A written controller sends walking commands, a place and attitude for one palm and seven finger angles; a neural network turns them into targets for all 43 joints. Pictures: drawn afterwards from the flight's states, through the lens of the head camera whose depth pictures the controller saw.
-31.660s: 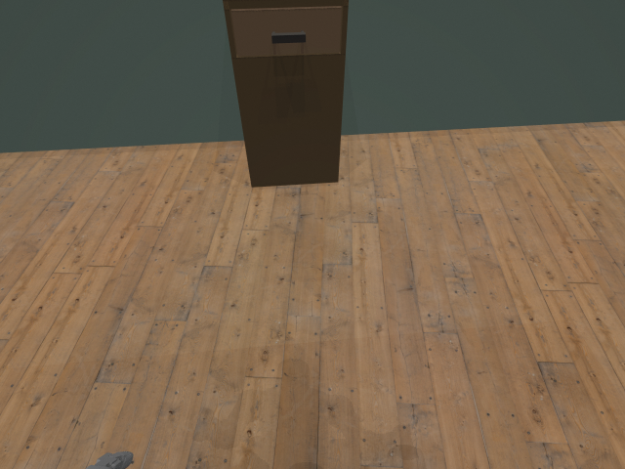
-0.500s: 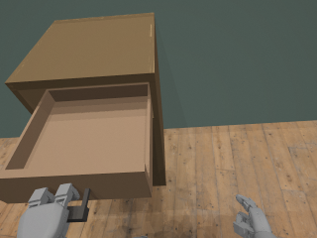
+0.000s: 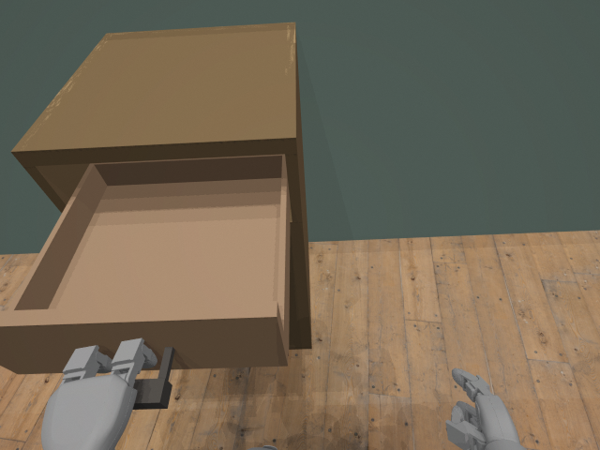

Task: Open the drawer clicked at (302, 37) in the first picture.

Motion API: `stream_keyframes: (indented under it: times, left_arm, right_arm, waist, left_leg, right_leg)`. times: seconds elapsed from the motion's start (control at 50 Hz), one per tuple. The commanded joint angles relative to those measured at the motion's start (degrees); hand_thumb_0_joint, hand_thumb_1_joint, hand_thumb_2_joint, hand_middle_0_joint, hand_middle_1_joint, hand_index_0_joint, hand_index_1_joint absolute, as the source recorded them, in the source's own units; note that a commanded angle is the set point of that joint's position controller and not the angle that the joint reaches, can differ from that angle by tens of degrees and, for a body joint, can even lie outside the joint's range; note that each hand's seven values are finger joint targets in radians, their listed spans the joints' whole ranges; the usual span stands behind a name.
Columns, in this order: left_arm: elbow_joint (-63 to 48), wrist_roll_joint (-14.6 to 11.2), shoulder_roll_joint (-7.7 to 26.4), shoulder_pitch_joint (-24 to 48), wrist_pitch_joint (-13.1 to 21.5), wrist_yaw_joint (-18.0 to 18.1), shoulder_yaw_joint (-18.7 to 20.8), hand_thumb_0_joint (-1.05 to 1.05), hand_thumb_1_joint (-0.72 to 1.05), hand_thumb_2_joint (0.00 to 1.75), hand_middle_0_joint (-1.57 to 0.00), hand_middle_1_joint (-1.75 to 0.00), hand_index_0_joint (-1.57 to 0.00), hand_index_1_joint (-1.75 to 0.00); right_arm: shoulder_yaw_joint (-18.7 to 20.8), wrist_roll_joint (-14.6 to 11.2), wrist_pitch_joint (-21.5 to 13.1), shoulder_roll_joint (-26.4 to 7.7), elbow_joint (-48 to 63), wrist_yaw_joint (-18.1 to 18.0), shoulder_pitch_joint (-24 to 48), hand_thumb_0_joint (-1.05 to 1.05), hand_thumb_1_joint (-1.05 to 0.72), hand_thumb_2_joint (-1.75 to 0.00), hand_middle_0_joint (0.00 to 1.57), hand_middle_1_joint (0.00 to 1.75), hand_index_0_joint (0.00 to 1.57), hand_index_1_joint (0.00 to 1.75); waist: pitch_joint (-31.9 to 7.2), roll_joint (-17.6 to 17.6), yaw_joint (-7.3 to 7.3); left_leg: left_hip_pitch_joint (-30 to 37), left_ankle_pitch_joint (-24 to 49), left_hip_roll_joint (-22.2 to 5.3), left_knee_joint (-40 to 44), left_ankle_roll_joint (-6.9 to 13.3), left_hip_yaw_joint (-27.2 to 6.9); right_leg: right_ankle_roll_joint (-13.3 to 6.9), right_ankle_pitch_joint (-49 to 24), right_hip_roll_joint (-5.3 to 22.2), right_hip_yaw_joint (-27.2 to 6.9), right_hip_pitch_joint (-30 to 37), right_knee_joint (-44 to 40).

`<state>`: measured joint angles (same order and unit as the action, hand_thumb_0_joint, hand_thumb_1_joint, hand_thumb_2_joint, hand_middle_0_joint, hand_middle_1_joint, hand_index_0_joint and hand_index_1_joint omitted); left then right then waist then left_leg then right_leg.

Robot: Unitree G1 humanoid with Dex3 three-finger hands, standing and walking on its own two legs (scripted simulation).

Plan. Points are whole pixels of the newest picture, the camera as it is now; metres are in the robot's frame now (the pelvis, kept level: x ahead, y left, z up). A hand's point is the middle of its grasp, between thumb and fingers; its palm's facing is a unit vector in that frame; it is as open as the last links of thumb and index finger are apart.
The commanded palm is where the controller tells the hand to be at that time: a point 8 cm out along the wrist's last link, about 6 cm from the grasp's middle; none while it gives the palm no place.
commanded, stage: lift the hand off the handle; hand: left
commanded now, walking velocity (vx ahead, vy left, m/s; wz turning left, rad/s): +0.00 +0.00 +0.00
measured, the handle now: (121, 375) +0.19 +0.26 +0.02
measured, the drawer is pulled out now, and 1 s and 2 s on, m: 0.28 0.25 0.25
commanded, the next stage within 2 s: draw the hand back to the body in 1.44 s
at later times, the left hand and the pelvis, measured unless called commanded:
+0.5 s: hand (102, 388) +0.17 +0.25 +0.05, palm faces +0.03 -0.09 -1.00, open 13.7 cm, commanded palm +0.13 +0.24 +0.11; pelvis +0.01 +0.01 +0.02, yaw -1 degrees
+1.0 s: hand (69, 377) +0.16 +0.25 +0.12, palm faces +0.04 -0.12 -0.99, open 13.8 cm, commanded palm +0.13 +0.25 +0.18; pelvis +0.03 +0.01 +0.04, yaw -1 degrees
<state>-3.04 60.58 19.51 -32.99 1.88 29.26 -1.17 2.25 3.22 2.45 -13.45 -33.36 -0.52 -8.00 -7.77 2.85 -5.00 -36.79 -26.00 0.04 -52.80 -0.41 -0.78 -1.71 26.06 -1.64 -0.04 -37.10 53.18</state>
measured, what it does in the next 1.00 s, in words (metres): stands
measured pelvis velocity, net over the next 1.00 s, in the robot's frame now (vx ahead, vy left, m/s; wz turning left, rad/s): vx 0.03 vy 0.01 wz -0.02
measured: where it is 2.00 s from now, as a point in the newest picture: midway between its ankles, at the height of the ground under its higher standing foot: outside the picture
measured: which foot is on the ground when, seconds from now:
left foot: down 0.00-1.00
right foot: down 0.00-1.00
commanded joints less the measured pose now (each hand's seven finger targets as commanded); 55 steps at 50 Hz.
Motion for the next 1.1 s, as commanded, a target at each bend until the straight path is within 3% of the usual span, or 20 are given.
stream_keyframes:
  times: [0.0,0.02,0.06,0.14,0.22,0.3,0.46,0.54,0.64,0.7,0.78,0.82,0.9,0.98,1.02,1.06,1.08]
  left_arm:
    - [-10.28,0.41,8.94,6.03,-1.23,2.79,6.57,0.00,-0.50,0.30,-0.30,-1.20,-0.30,-1.20]
    - [-9.74,0.29,9.54,6.66,-1.72,2.82,7.30,0.00,-0.50,0.30,-0.30,-1.20,-0.30,-1.20]
    - [-9.05,0.39,7.74,7.81,-2.40,2.45,5.09,0.00,-0.50,0.30,-0.30,-1.20,-0.30,-1.20]
    - [-10.66,-0.06,9.47,9.36,-3.86,1.53,5.72,0.00,-0.50,0.30,-0.30,-1.20,-0.30,-1.20]
    - [-14.68,-1.48,10.40,4.63,-4.63,0.08,6.38,0.00,-0.50,0.30,-0.30,-1.20,-0.30,-1.20]
    - [-16.57,-2.38,9.74,0.51,-4.72,-1.66,5.71,0.00,-0.50,0.30,-0.30,-1.20,-0.30,-1.20]
    - [-21.18,-3.82,9.69,-4.65,-4.95,-5.32,5.59,0.00,-0.50,0.30,-0.30,-1.20,-0.30,-1.20]
    - [-25.82,-3.86,9.62,-0.68,-4.30,-6.72,4.20,0.00,-0.50,0.30,-0.30,-1.20,-0.30,-1.20]
    - [-28.04,-3.40,12.73,-0.98,-3.52,-7.19,7.73,0.00,-0.50,0.30,-0.30,-1.20,-0.30,-1.20]
    - [-27.36,-3.95,12.88,-2.22,-4.04,-7.82,8.94,0.00,-0.50,0.30,-0.30,-1.20,-0.30,-1.20]
    - [-29.78,-6.56,12.41,-6.37,-5.24,-10.29,8.33,0.00,-0.50,0.30,-0.30,-1.20,-0.30,-1.20]
    - [-30.14,-8.26,11.91,-7.95,-6.07,-11.91,7.81,0.00,-0.50,0.30,-0.30,-1.20,-0.30,-1.20]
    - [-34.52,-8.39,14.30,-8.22,-5.90,-13.84,8.94,0.00,-0.50,0.30,-0.30,-1.20,-0.30,-1.20]
    - [-36.30,-8.19,16.56,-6.94,-4.83,-14.17,11.88,0.00,-0.50,0.30,-0.30,-1.20,-0.30,-1.20]
    - [-38.05,-8.65,16.92,-6.38,-4.78,-13.99,13.02,0.00,-0.50,0.30,-0.30,-1.20,-0.30,-1.20]
    - [-38.05,-9.14,15.86,-3.87,-4.40,-14.73,12.07,0.00,-0.50,0.30,-0.30,-1.20,-0.30,-1.20]
    - [-37.86,-9.34,16.65,-3.23,-4.25,-15.19,12.64,0.00,-0.50,0.30,-0.30,-1.20,-0.30,-1.20]
  right_arm:
    - [1.46,-0.56,-2.66,-4.87,9.04,-0.66,7.20,0.00,-0.90,-0.90,0.20,0.30,0.20,0.30]
    - [1.35,-0.57,-2.50,-5.01,9.11,-0.92,7.39,0.00,-0.90,-0.90,0.20,0.30,0.20,0.30]
    - [1.34,-0.83,-2.59,-4.76,8.94,-1.03,7.45,0.00,-0.90,-0.90,0.20,0.30,0.20,0.30]
    - [0.83,-0.96,-2.41,-4.82,9.10,-1.41,7.53,0.00,-0.90,-0.90,0.20,0.30,0.20,0.30]
    - [0.52,-1.45,-2.66,-4.52,9.99,-1.54,7.97,0.00,-0.90,-0.90,0.20,0.30,0.20,0.30]
    - [0.10,-1.69,-2.72,-4.30,10.12,-0.81,8.17,0.00,-0.90,-0.90,0.20,0.30,0.20,0.30]
    - [0.07,-2.15,-2.69,-4.34,11.25,0.56,8.26,0.00,-0.90,-0.90,0.20,0.30,0.20,0.30]
    - [-0.12,-1.85,-2.79,-4.49,11.89,0.98,8.15,0.00,-0.90,-0.90,0.20,0.30,0.20,0.30]
    - [-0.34,-1.66,-3.01,-4.31,11.91,1.00,7.75,0.00,-0.90,-0.90,0.20,0.30,0.20,0.30]
    - [-0.39,-2.24,-2.64,-4.01,11.54,0.96,8.47,0.00,-0.90,-0.90,0.20,0.30,0.20,0.30]
    - [-0.53,-2.92,-2.48,-4.47,12.16,1.29,9.22,0.00,-0.90,-0.90,0.20,0.30,0.20,0.30]
    - [-0.90,-3.48,-2.31,-4.57,12.35,1.35,9.95,0.00,-0.90,-0.90,0.20,0.30,0.20,0.30]
    - [-1.16,-3.25,-2.20,-5.24,13.32,1.25,9.38,0.00,-0.90,-0.90,0.20,0.30,0.20,0.30]
    - [-1.17,-2.95,-1.99,-5.48,13.33,0.98,8.90,0.00,-0.90,-0.90,0.20,0.30,0.20,0.30]
    - [-1.27,-3.33,-2.15,-5.58,13.60,0.79,9.38,0.00,-0.90,-0.90,0.20,0.30,0.20,0.30]
    - [-0.94,-3.30,-2.08,-5.29,13.01,0.79,8.86,0.00,-0.90,-0.90,0.20,0.30,0.20,0.30]
    - [-0.76,-3.19,-1.95,-5.49,12.68,0.69,8.82,0.00,-0.90,-0.90,0.20,0.30,0.20,0.30]
  waist:
    - [-6.81,-2.18,1.40]
    - [-6.56,-2.71,1.39]
    - [-6.10,-2.07,1.61]
    - [-9.25,-2.22,0.98]
    - [-10.43,-0.92,-0.21]
    - [-6.42,-1.29,-0.13]
    - [-3.50,-2.16,-0.81]
    - [-1.86,-0.95,-0.01]
    - [-2.61,-0.87,-1.04]
    - [-1.50,-1.48,-1.37]
    - [-2.76,-1.25,-2.12]
    - [-0.76,-1.63,-1.72]
    - [-0.29,-3.03,-1.88]
    - [0.75,-2.76,-2.34]
    - [0.54,0.47,-2.28]
    - [2.31,0.43,-1.60]
    - [1.67,0.60,-1.94]
  left_leg:
    - [7.65,8.94,2.09,6.22,2.06,0.83]
    - [7.36,9.14,2.00,6.65,2.05,0.53]
    - [7.88,8.79,1.86,7.05,2.10,0.62]
    - [9.58,11.05,1.86,7.84,2.18,0.88]
    - [11.73,14.66,1.79,9.24,2.16,1.05]
    - [12.48,16.65,1.30,10.47,2.15,0.82]
    - [15.23,16.60,0.60,13.56,2.02,0.40]
    - [17.17,15.81,0.53,14.34,2.25,0.01]
    - [19.45,17.19,0.59,15.09,2.04,0.11]
    - [19.91,18.12,0.54,16.36,1.84,0.40]
    - [21.38,21.87,0.25,17.92,1.86,0.90]
    - [21.24,22.00,0.09,18.98,1.68,0.84]
    - [22.56,22.97,-0.25,19.84,2.15,1.32]
    - [24.09,21.72,-0.31,20.80,2.20,1.32]
    - [25.03,21.67,-0.54,21.45,1.78,1.00]
    - [25.94,20.98,-0.74,22.06,1.99,0.85]
    - [26.51,21.36,-0.63,22.45,2.02,0.85]
  right_leg:
    - [-0.99,-10.33,-0.40,-1.31,1.07,-10.89]
    - [-1.07,-10.60,-0.56,-1.30,1.49,-11.06]
    - [-0.97,-9.96,-0.58,-0.57,1.07,-10.94]
    - [-0.84,-13.13,-0.35,-0.90,4.24,-11.34]
    - [-1.13,-17.41,-0.29,-1.11,8.32,-12.25]
    - [-1.08,-18.74,-0.43,-0.86,8.60,-13.16]
    - [-1.01,-16.77,-0.38,-1.04,10.72,-16.03]
    - [-1.01,-14.09,-0.07,-1.39,9.65,-17.82]
    - [-1.22,-15.71,0.09,-2.40,11.59,-19.29]
    - [-1.09,-17.69,-0.04,-2.30,13.70,-20.47]
    - [-0.57,-23.20,0.45,-1.99,18.12,-21.68]
    - [-0.49,-23.83,0.67,-2.66,19.29,-23.02]
    - [0.27,-25.42,1.09,-2.37,20.19,-24.51]
    - [0.19,-23.01,1.05,-2.02,20.22,-26.43]
    - [-0.17,-21.81,1.24,-2.99,20.84,-27.12]
    - [-0.04,-19.52,1.24,-1.84,19.56,-27.98]
    - [0.00,-19.15,1.00,-1.10,20.13,-28.42]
